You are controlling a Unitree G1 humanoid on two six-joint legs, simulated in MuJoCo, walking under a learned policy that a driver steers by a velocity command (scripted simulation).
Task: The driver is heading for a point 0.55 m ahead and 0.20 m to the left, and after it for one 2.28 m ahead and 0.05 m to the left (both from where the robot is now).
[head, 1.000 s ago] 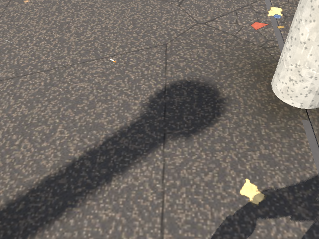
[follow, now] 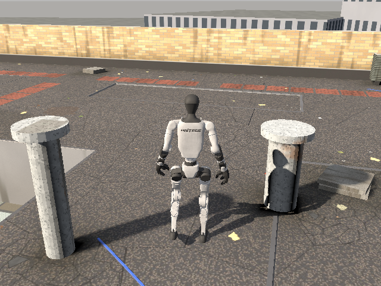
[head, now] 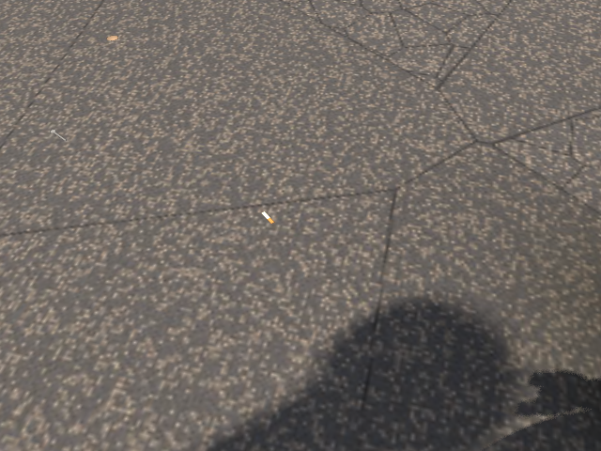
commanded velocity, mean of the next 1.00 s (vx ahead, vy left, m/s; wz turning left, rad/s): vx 0.41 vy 0.00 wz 0.37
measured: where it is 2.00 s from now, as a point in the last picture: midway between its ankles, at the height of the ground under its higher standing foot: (241, 419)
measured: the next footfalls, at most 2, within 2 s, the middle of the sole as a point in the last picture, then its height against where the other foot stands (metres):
left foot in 0.36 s outside the picture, level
right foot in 0.84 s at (276, 375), level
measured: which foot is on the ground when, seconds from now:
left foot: up 0.00-0.34, down 0.36-0.86, up 0.88-1.00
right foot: down 0.00-0.38, up 0.40-0.82, down 0.84-1.00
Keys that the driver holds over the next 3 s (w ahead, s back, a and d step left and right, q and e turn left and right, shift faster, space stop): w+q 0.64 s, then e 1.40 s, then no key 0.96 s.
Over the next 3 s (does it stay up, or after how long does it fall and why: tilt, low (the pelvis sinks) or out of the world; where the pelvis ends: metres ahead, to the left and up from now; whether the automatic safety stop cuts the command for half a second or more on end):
stays up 0.53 0.14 0.00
